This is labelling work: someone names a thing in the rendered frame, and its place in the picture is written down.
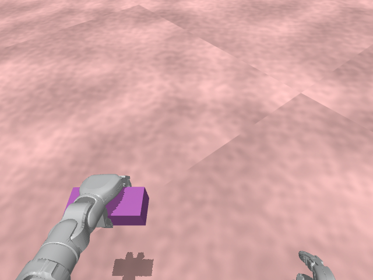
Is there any right robot hand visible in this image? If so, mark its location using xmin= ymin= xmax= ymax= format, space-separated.
xmin=296 ymin=251 xmax=336 ymax=280

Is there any left robot arm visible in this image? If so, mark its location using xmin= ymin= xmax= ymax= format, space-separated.
xmin=15 ymin=193 xmax=105 ymax=280

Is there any carton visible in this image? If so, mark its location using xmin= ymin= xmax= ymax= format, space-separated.
xmin=64 ymin=187 xmax=149 ymax=225

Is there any left robot hand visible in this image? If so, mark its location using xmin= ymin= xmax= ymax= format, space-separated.
xmin=79 ymin=174 xmax=131 ymax=228

